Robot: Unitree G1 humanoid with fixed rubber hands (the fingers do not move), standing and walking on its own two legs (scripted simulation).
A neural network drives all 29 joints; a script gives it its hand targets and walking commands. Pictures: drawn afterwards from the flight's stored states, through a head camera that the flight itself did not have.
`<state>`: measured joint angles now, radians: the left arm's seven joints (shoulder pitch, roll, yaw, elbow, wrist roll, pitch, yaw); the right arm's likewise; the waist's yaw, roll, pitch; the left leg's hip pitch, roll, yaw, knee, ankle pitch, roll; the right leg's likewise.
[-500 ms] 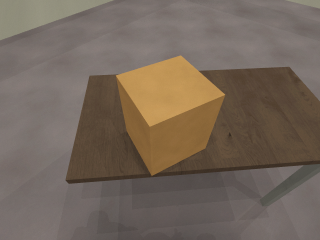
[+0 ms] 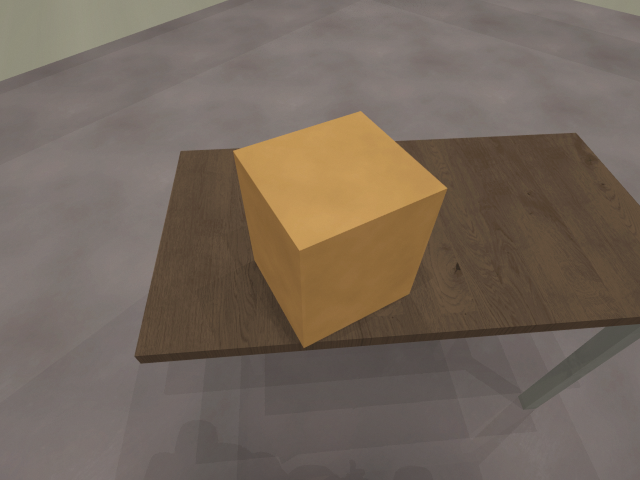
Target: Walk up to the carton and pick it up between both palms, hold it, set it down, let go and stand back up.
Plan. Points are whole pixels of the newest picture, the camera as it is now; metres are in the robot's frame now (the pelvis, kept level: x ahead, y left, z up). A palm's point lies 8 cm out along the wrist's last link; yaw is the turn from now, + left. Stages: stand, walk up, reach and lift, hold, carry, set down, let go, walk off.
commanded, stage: walk up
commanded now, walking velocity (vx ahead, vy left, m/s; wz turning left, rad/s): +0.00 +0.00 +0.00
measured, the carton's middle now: (331, 231) +0.47 +0.00 +0.02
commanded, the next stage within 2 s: none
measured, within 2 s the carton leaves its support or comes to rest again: neither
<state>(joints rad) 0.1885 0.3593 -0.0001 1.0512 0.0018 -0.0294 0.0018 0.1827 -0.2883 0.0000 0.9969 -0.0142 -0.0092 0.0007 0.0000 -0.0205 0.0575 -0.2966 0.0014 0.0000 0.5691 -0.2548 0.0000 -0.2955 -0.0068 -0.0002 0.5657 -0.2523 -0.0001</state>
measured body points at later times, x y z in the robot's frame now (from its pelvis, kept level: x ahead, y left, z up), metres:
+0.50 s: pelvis -0.07 -0.07 -0.02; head +0.00 -0.08 +0.42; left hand +0.03 +0.25 -0.12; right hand +0.02 -0.39 -0.14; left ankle +0.03 +0.11 -0.73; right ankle -0.09 -0.16 -0.74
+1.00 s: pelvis -0.15 -0.08 +0.00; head -0.12 -0.10 +0.45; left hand -0.05 +0.23 -0.09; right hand -0.08 -0.39 -0.13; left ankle -0.15 +0.04 -0.68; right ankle -0.09 -0.16 -0.73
